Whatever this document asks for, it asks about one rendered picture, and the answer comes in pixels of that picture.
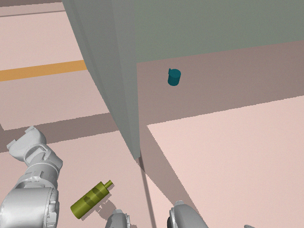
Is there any left robot hand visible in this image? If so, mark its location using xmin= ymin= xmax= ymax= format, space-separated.
xmin=7 ymin=126 xmax=47 ymax=162

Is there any left robot arm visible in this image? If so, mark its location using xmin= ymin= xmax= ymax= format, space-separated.
xmin=0 ymin=143 xmax=63 ymax=228

